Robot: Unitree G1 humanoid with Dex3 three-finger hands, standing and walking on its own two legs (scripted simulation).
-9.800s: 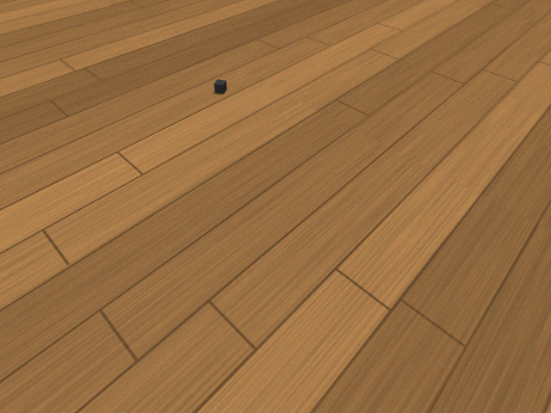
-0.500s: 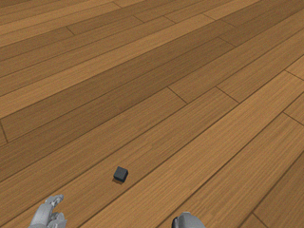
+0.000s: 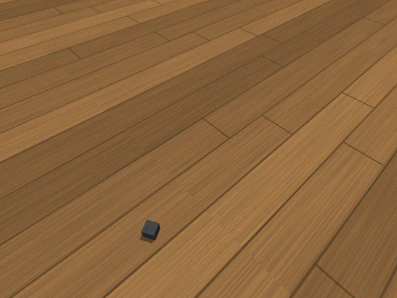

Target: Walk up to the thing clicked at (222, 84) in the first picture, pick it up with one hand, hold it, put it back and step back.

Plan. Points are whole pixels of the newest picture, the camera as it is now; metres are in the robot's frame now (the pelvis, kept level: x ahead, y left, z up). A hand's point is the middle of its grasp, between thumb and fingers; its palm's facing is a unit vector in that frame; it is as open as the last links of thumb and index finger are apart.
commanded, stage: walk up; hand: left
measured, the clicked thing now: (151, 230) +0.55 +0.22 -0.73
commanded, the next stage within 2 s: stand in 0.44 s
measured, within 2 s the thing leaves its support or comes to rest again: neither
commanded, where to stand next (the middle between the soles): +0.14 -0.03 m, yaw -1 degrees
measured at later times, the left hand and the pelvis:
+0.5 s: hand out of the picture +0.09 +0.24 -0.14, palm faces -0.05 -0.94 -0.34, open 7.4 cm; pelvis +0.00 -0.01 +0.02, yaw -1 degrees
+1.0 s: hand out of the picture +0.09 +0.23 -0.13, palm faces -0.05 -0.94 -0.34, open 7.4 cm; pelvis +0.01 -0.02 +0.02, yaw +0 degrees
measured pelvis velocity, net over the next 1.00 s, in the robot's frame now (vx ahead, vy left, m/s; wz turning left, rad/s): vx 0.01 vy -0.02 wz -0.01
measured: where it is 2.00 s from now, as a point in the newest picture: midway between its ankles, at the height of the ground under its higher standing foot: outside the picture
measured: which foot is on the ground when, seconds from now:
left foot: down 0.00-1.00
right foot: down 0.00-1.00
